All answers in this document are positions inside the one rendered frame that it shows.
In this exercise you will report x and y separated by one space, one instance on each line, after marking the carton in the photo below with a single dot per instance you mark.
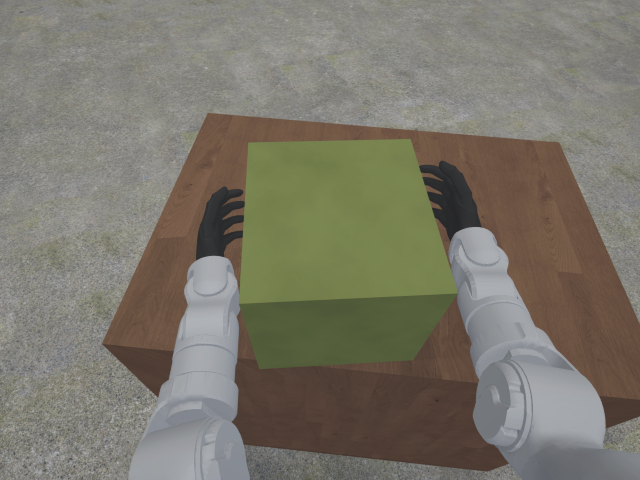
342 260

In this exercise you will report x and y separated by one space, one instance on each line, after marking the robot right hand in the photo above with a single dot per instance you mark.
459 210

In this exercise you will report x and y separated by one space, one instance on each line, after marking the pedestal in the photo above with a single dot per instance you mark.
418 411

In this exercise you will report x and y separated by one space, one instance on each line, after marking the robot right forearm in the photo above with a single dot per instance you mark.
494 314

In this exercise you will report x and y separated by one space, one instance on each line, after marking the robot right upper arm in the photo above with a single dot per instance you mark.
548 423

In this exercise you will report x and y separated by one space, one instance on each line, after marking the robot left hand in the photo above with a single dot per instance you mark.
211 240

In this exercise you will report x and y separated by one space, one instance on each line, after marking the robot left upper arm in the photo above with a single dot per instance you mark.
210 448

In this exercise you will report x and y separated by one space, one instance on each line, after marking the robot left forearm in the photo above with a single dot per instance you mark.
202 376

